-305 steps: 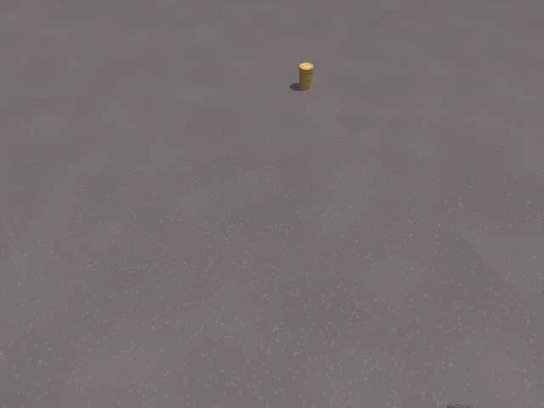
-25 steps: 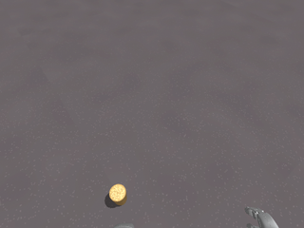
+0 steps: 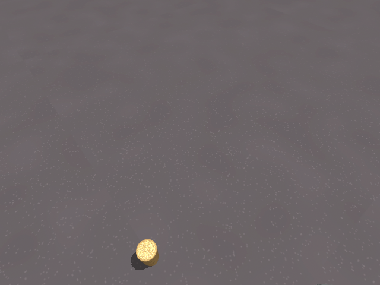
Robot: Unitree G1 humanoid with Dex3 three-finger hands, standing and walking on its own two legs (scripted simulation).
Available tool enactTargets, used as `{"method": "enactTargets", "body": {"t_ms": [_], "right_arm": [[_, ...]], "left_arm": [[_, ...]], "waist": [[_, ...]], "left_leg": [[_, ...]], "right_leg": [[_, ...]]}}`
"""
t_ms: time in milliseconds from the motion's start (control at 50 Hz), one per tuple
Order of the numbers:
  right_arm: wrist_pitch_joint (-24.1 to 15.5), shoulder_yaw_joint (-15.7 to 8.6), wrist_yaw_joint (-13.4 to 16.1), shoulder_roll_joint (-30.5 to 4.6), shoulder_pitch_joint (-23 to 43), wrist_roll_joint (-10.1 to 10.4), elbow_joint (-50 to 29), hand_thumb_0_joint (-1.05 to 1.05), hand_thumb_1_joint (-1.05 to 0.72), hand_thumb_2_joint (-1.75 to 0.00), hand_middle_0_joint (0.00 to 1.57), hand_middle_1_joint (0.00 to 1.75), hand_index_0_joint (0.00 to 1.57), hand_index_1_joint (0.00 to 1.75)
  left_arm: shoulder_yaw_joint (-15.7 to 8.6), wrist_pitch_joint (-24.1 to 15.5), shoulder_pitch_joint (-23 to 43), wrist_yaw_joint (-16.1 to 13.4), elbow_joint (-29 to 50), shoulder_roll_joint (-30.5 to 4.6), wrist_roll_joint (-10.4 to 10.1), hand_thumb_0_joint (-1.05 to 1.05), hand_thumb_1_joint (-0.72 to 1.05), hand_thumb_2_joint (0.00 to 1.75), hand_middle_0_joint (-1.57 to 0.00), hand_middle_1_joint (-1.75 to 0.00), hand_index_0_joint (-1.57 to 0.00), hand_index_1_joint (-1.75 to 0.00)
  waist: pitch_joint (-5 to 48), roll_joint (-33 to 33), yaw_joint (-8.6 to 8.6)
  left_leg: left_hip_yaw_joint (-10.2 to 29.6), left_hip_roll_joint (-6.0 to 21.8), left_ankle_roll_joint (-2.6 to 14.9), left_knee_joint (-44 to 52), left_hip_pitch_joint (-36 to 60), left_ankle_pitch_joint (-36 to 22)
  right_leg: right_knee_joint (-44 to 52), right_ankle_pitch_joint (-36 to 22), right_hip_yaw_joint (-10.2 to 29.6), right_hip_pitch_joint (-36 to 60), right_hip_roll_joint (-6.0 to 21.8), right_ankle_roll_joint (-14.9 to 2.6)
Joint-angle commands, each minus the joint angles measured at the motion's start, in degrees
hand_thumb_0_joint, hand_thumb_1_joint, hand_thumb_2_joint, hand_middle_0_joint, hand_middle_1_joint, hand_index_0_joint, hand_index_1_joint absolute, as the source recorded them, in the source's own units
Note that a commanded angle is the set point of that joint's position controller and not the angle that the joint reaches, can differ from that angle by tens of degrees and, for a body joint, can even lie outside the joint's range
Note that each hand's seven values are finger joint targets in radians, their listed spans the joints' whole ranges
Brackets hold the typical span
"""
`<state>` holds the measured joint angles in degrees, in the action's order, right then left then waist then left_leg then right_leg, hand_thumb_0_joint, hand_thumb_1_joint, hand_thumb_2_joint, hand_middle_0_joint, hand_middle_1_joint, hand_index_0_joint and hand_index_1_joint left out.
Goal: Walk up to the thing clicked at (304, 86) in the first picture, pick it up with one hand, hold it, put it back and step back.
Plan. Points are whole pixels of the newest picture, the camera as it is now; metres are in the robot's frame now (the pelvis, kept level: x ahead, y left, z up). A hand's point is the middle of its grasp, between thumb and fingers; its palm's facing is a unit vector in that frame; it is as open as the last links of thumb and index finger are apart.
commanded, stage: walk up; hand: left
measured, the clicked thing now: (149, 254) +0.34 +0.23 -0.70
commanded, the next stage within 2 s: stand in 0.34 s
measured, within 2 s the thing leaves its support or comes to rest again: neither
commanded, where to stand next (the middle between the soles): +0.05 +0.00 m, yaw +0 degrees
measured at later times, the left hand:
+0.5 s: hand out of the picture +0.09 +0.25 -0.16, palm faces -0.02 -0.94 -0.33, open 7.4 cm
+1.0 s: hand out of the picture +0.10 +0.25 -0.15, palm faces -0.02 -0.94 -0.34, open 7.4 cm
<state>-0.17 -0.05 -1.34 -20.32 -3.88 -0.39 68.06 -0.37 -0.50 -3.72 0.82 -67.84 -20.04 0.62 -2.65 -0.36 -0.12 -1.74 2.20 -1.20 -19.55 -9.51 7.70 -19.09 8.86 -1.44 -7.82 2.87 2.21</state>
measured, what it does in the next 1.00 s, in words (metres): stands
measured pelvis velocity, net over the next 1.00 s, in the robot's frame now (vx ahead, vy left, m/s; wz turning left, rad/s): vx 0.02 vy -0.01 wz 0.00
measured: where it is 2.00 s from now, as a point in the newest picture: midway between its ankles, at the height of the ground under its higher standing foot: outside the picture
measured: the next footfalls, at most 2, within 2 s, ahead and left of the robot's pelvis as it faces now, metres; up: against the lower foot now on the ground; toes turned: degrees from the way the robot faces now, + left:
none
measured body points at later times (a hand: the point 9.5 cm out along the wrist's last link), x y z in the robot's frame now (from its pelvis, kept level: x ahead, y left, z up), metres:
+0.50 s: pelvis +0.01 +0.00 +0.00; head +0.02 +0.00 +0.45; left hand +0.09 +0.30 -0.13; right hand +0.09 -0.30 -0.13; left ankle +0.03 +0.13 -0.75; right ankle +0.02 -0.14 -0.75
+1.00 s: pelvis +0.02 -0.01 +0.00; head +0.03 -0.01 +0.45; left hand +0.10 +0.29 -0.13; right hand +0.11 -0.31 -0.13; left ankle +0.03 +0.13 -0.75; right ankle +0.02 -0.14 -0.75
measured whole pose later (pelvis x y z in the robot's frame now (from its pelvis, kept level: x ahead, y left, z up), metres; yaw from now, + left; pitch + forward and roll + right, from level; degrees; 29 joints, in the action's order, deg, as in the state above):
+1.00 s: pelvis +0.02 -0.01 +0.00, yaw +0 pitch -2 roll +0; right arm -0.5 -0.2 -0.9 -20.1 -4.7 -0.9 66.1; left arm -0.1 -0.4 -5.4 0.6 -65.2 -20.3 0.7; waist -2.4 0.0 0.1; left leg -1.5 2.8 -2.0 -18.5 -7.3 9.0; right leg -18.6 10.6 -1.8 -5.9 2.3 1.6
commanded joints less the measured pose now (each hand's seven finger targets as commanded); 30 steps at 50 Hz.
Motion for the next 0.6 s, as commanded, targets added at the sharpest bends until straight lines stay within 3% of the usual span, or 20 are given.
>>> {"method": "enactTargets", "body": {"t_ms": [0, 140, 300, 320, 360, 580], "right_arm": [[-1.4, -2.4, 1.1, -12.2, 4.0, 0.2, -4.1, 0.0, -0.9, -0.9, 0.2, 0.3, 0.2, 0.3], [-1.1, -2.4, 1.1, -12.2, 2.8, 0.2, -4.0, 0.0, -0.9, -0.9, 0.2, 0.3, 0.2, 0.3], [-1.0, -2.4, 1.1, -11.7, 1.9, 0.2, -4.2, 0.0, -0.9, -0.9, 0.2, 0.3, 0.2, 0.3], [-1.2, -2.6, 1.3, -11.7, 1.6, -0.5, -4.7, 0.0, -0.9, -0.9, 0.2, 0.3, 0.2, 0.3], [-1.2, -2.6, 1.4, -12.0, 2.0, -0.5, -4.6, 0.0, -0.9, -0.9, 0.2, 0.3, 0.2, 0.3], [-1.5, -2.8, 1.4, -12.0, 2.3, -0.3, -5.3, 0.0, -0.9, -0.9, 0.2, 0.3, 0.2, 0.3]], "left_arm": [[-2.5, -1.0, 2.4, -0.8, 3.4, -12.1, -0.2, 0.0, 0.9, 0.9, -0.2, -0.3, -0.2, -0.3], [-2.6, -1.0, 3.2, -0.9, 3.9, -12.1, -0.1, 0.0, 0.9, 0.9, -0.2, -0.3, -0.2, -0.3], [-2.7, -1.1, 3.2, -0.9, 4.2, -11.9, -0.3, 0.0, 0.9, 0.9, -0.2, -0.3, -0.2, -0.3], [-2.4, -1.1, 2.4, -0.9, 4.8, -12.1, 0.0, 0.0, 0.9, 0.9, -0.2, -0.3, -0.2, -0.3], [-2.3, -1.0, 2.2, -0.9, 4.8, -11.6, -0.1, 0.0, 0.9, 0.9, -0.2, -0.3, -0.2, -0.3], [-2.2, -1.2, 1.4, -1.0, 5.7, -12.0, -0.1, 0.0, 0.9, 0.9, -0.2, -0.3, -0.2, -0.3]], "waist": [[4.8, -0.2, -0.19], [4.1, 0.1, 0.44], [4.5, 0.5, 0.55], [5.7, 0.7, 0.94], [4.1, -0.7, 0.54], [4.8, 0.4, 0.56]], "left_leg": [[5.8, 5.8, 1.76, 4.7, 1.1, 1.6], [5.9, 5.4, 1.8, 4.1, 0.2, 2.7], [5.5, 5.3, 1.61, 3.2, 1.5, -0.5], [5.5, 6.0, 1.24, 3.6, 2.8, -1.7], [5.5, 5.6, 1.04, 4.1, 1.4, 1.4], [5.2, 6.2, 1.31, 3.5, 3.8, -5.1]], "right_leg": [[3.4, -0.8, 4.5, 0.7, 5.1, -2.63], [4.4, 0.8, 4.7, 0.3, 4.9, -2.63], [4.2, -0.8, 4.8, 0.1, 5.0, -2.58], [3.8, -0.5, 4.9, 0.0, 5.2, -2.51], [4.1, 1.1, 4.7, -0.3, 4.9, -2.27], [3.4, -3.2, 4.3, 0.3, 5.2, -2.31]]}}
